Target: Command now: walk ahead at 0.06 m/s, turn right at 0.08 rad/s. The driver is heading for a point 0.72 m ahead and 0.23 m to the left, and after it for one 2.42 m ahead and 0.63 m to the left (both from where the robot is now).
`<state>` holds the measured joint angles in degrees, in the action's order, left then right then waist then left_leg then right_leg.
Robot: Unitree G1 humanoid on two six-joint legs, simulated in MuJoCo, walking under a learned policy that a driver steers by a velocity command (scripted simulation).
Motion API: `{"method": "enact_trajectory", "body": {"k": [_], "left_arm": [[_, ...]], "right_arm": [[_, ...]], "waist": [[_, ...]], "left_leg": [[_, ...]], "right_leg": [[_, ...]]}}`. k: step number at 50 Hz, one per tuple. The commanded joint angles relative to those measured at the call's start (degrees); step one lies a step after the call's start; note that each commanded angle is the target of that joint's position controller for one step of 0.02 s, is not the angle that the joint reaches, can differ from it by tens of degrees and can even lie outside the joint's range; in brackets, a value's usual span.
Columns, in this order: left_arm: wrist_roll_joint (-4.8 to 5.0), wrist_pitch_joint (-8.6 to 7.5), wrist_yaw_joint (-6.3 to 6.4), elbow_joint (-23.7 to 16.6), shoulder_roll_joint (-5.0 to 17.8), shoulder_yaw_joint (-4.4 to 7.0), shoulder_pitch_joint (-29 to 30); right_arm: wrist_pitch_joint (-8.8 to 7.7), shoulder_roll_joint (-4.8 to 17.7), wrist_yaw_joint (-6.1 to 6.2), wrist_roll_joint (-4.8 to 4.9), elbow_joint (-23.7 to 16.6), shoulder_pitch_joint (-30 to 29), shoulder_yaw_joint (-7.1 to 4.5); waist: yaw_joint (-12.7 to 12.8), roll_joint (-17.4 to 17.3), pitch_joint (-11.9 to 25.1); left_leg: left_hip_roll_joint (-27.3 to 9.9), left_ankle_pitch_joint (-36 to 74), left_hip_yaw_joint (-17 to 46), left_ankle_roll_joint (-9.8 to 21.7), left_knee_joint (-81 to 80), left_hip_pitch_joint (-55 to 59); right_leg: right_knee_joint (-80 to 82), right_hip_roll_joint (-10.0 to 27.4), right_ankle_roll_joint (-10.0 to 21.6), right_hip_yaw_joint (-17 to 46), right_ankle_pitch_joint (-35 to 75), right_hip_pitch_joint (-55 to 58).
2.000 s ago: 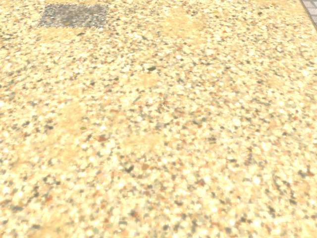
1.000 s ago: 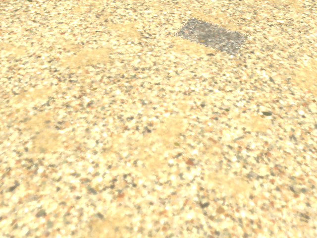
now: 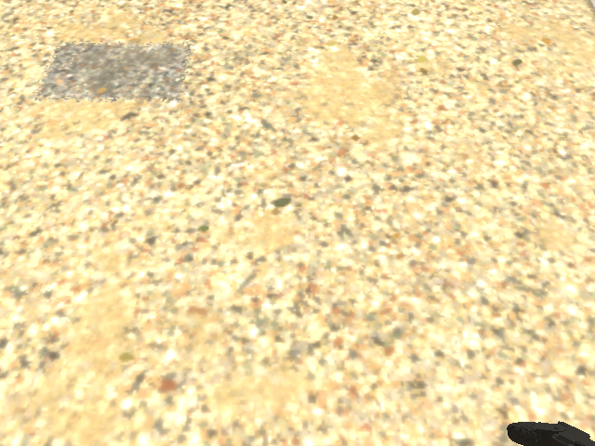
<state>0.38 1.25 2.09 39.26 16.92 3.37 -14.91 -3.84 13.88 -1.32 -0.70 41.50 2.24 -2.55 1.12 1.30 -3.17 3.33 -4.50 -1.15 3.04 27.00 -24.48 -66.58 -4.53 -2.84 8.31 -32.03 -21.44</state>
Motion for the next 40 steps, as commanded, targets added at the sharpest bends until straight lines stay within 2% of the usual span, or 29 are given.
{"method": "enact_trajectory", "body": {"k": [1, 2, 3, 6, 8, 9, 10, 11, 12, 13, 14, 15, 16, 17, 21, 23, 26, 28, 29, 30, 31, 32, 33, 34, 35, 36, 37, 38, 40], "left_arm": [[-0.71, 1.34, 0.1, -2.7, 3.5, 1.03, -5.4], [-0.88, 0.96, 0.21, -2.8, 1.8, 0.44, -4.9], [-1.16, 0.48, 0.41, -3.1, 1.3, 0.12, -3.7], [-0.69, -0.04, 0.77, -2.8, 3.5, 0.73, -2.9], [-0.94, -0.22, 0.59, -2.8, 3.4, 0.9, -2.4], [-1.34, -0.47, 0.37, -3.1, 3.4, 0.99, -2.5], [-1.86, -0.83, 0.29, -3.7, 4.0, 1.18, -2.9], [-2.58, -1.07, 0.48, -3.6, 6.9, 2.03, -5.5], [-2.78, -1.39, 0.36, -2.5, 9.4, 2.95, -9.1], [-2.54, -2.26, 0.4, -3.0, 11.7, 3.67, -6.3], [-2.44, -3.43, 0.86, -4.2, 8.8, 2.79, -3.0], [-1.55, -4.33, 1.08, -4.8, 6.6, 2.22, -0.1], [-0.71, -4.98, 0.99, -5.0, 5.4, 1.92, 0.3], [-0.38, -5.36, 0.85, -4.5, 5.2, 1.82, -0.4], [-0.82, -5.89, 0.06, -3.2, 6.5, 2.65, -3.2], [-0.44, -5.84, -0.3, -2.7, 8.2, 3.36, -3.8], [0.55, -5.7, -0.95, -1.7, 10.3, 4.27, -4.6], [1.21, -5.35, -1.29, -1.2, 10.8, 4.58, -4.4], [1.48, -5.05, -1.32, -1.2, 11.1, 4.61, -3.2], [1.38, -4.92, -1.23, -1.2, 10.6, 4.33, -3.0], [0.75, -5.02, -1.07, -1.2, 8.3, 3.43, -4.3], [-1.43, -5.6, -0.94, -4.9, 3.0, 1.56, -3.5], [-0.43, -7.7, -0.73, -7.5, 2.3, 0.79, -1.5], [1.79, -8.97, -1.33, -7.8, 7.5, 1.82, 2.7], [1.69, -9.57, -1.6, -7.7, 8.1, 1.83, 3.7], [0.07, -9.69, -1.29, -6.6, 7.8, 1.89, 3.3], [-1.16, -9.42, -1.2, -6.2, 7.9, 2.2, 2.6], [-1.4, -8.88, -1.49, -5.9, 7.6, 2.28, 1.9], [-1.71, -7.99, -1.74, -5.4, 6.2, 1.89, 1.7]], "right_arm": [[1.08, 4.7, -0.06, -0.28, -2.5, -2.5, -0.54], [1.36, 5.8, 0.0, -0.31, -2.2, -2.1, -0.97], [1.57, 7.4, 0.19, -0.15, -1.9, -0.9, -1.54], [2.31, 10.5, 0.82, 0.82, -2.2, 1.1, -2.62], [3.2, 10.7, 1.37, 1.56, -2.8, 0.1, -2.66], [3.59, 9.9, 1.74, 2.03, -2.7, 0.9, -2.47], [3.73, 8.8, 1.94, 2.1, -2.7, 1.4, -2.11], [3.65, 7.3, 1.98, 2.03, -3.7, 0.0, -1.82], [3.04, 6.5, 2.0, 2.53, -5.5, -3.0, -1.8], [2.19, 7.0, 1.6, 2.73, -6.5, -3.3, -2.22], [1.91, 8.8, 1.34, 2.55, -5.3, -0.3, -3.16], [2.05, 9.0, 1.05, 2.55, -3.4, 3.6, -3.53], [2.19, 8.3, 0.85, 2.24, -2.6, 4.9, -3.49], [2.17, 7.0, 0.5, 1.96, -2.6, 4.5, -3.15], [2.15, 4.8, -0.97, 2.05, -5.0, 0.2, -2.06], [2.18, 4.1, -1.57, 2.05, -6.4, -1.8, -1.46], [2.34, 5.2, -2.13, 2.18, -7.6, -2.6, -1.4], [2.38, 6.3, -2.37, 2.36, -8.0, -1.7, -1.63], [2.34, 6.8, -2.38, 2.27, -7.4, 1.0, -2.01], [2.35, 8.5, -2.14, 2.14, -5.6, 6.4, -3.12], [2.44, 12.3, -1.54, 2.48, -3.1, 15.5, -5.23], [2.51, 19.9, -0.27, 2.41, -2.6, 22.7, -6.87], [1.23, 21.4, -0.64, 2.26, -4.4, 23.2, -6.39], [0.31, 16.4, -0.82, 1.99, -3.9, 21.5, -4.92], [-0.06, 13.5, -0.73, 1.9, -3.9, 19.5, -3.99], [0.07, 11.7, -0.57, 1.87, -4.6, 15.6, -3.32], [0.22, 10.3, -0.4, 1.54, -5.4, 12.5, -2.79], [0.31, 9.9, -0.11, 1.0, -6.0, 10.7, -2.56], [-0.04, 10.3, 0.58, 0.95, -5.3, 10.4, -2.7]], "waist": [[2.1, -7.8, 6.4], [1.7, -9.5, 6.1], [0.8, -10.0, 7.0], [0.1, -9.0, 10.0], [1.0, -8.7, 8.8], [1.5, -8.2, 9.2], [2.1, -7.1, 8.9], [3.4, -1.5, 7.4], [5.1, 8.0, 4.8], [4.4, 14.9, 1.6], [2.0, 11.2, 1.1], [-0.1, 9.3, 1.4], [-0.1, 7.5, 1.9], [0.4, 5.7, 1.5], [2.7, 4.9, 1.1], [3.5, 5.8, 0.5], [3.6, 6.8, -0.3], [2.5, 6.6, -0.8], [0.3, 6.1, -0.1], [-2.6, 4.7, 2.9], [-6.5, 0.7, 8.9], [-7.7, -15.4, 13.4], [-7.8, -18.7, 20.0], [-9.0, -11.0, 14.0], [-7.3, -9.2, 10.1], [-4.8, -4.3, 7.4], [-2.7, -4.7, 5.6], [-1.3, -6.0, 4.8], [-0.2, -5.3, 4.4]], "left_leg": [[-11.9, 0.6, 15.3, 8.9, -11.8, 5.2], [-10.6, 3.3, 13.8, 9.0, -11.8, 4.3], [-10.8, 5.3, 14.3, 9.7, -11.1, 5.9], [-13.1, -0.8, 18.6, 10.4, -10.2, 8.7], [-12.3, -8.6, 19.8, 8.7, -10.2, 5.4], [-10.8, -18.7, 19.7, 6.9, -10.5, 2.5], [-8.9, -27.8, 19.0, 4.5, -9.3, -2.2], [-4.9, -32.6, 14.1, 1.2, -3.9, -10.0], [1.3, -30.7, 4.9, -1.4, 8.6, -16.5], [0.1, -25.2, 4.0, -1.7, 22.5, -20.7], [-2.1, -22.4, 7.9, -1.4, 29.3, -21.9], [-2.7, -19.0, 8.1, -1.7, 32.4, -22.9], [-3.7, -16.1, 7.8, -2.3, 34.4, -23.9], [-4.4, -13.4, 7.0, -2.9, 35.5, -24.2], [-6.2, -6.6, 2.8, -5.0, 26.7, -19.0], [-6.4, -6.4, 1.0, -4.9, 20.0, -14.4], [-6.0, -9.8, -1.5, -3.3, 14.3, -8.7], [-5.4, -11.8, -3.0, -1.1, 11.6, -5.8], [-3.9, -11.0, -4.7, 0.3, 8.4, -0.9], [-0.9, -9.7, -6.6, 1.7, 6.1, 8.3], [-0.1, -9.1, -4.0, 3.9, 4.8, 22.3], [-15.8, -13.5, 23.9, 11.8, -1.0, 38.0], [-23.6, -25.0, 50.9, 20.1, -12.9, 43.9], [-23.3, -24.6, 44.2, 18.3, -14.0, 41.5], [-21.2, -20.5, 37.0, 16.3, -12.5, 36.0], [-18.5, -14.8, 30.6, 14.0, -11.7, 28.8], [-15.9, -9.2, 26.1, 13.0, -12.5, 22.8], [-14.3, -5.6, 23.7, 12.7, -13.9, 18.9], [-12.8, 3.6, 19.9, 13.1, -14.6, 15.4]], "right_leg": [[9.5, 5.5, -1.7, -3.1, 2.8, 0.0], [15.2, 4.8, -1.7, -5.1, 1.3, 2.2], [19.3, 4.6, -1.5, -5.7, 1.4, 3.1], [27.4, 3.9, -0.3, -5.3, 11.3, 6.1], [33.7, 3.1, 1.4, -6.4, 17.0, 9.7], [36.3, 3.0, 2.6, -7.0, 17.4, 12.8], [37.7, 5.1, 4.3, -5.8, 14.3, 16.3], [41.6, 10.9, 7.6, -0.1, 2.0, 18.4], [50.0, 17.8, 12.1, 10.8, -11.6, 17.0], [57.1, 26.3, 16.3, 22.8, -12.6, 15.6], [56.5, 25.8, 16.0, 21.6, -7.9, 15.7], [55.6, 23.9, 14.1, 17.0, -2.8, 17.6], [55.3, 22.8, 12.9, 13.3, 2.6, 19.7], [55.7, 22.0, 12.3, 9.5, 7.7, 20.2], [57.0, 19.4, 11.6, -1.7, 17.4, 19.1], [57.0, 19.5, 11.5, -5.2, 18.6, 17.0], [55.7, 20.7, 11.4, -7.6, 16.4, 15.4], [53.6, 22.4, 11.1, -8.2, 16.6, 15.4], [49.9, 22.1, 10.1, -10.0, 21.8, 14.1], [41.9, 20.4, 8.6, -13.3, 32.1, 11.6], [26.8, 17.0, 5.9, -18.2, 39.3, 6.4], [1.9, 10.6, 0.5, -19.7, 15.0, -14.5], [-9.6, 3.1, -0.2, -6.5, -2.0, -28.0], [-12.5, 6.8, 1.3, -3.2, 2.9, -34.1], [-9.6, 9.0, 2.8, -3.8, 8.0, -33.6], [-5.3, 11.1, 3.0, -3.9, 12.2, -29.4], [-0.8, 12.1, 2.7, -3.8, 15.3, -25.1], [1.0, 12.2, 2.2, -4.0, 17.4, -22.0], [4.7, 11.0, 0.7, -5.4, 20.4, -20.0]]}}
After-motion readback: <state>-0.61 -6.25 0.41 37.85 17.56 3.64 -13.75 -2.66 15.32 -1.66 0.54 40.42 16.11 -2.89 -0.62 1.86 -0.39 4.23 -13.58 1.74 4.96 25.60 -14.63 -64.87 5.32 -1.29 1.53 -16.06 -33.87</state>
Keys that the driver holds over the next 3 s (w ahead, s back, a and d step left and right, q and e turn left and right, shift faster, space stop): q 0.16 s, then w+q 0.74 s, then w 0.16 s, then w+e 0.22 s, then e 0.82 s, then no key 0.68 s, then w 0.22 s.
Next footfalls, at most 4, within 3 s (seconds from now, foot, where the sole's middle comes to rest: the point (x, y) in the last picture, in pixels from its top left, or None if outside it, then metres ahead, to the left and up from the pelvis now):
0.20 right None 0.09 -0.14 -0.76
0.62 left None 0.21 0.18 -0.76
1.10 right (248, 379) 0.58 0.15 -0.76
1.54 left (129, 338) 0.68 0.44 -0.76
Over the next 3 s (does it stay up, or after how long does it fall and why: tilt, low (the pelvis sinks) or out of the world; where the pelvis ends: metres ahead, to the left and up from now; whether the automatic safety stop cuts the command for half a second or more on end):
stays up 0.68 0.28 0.01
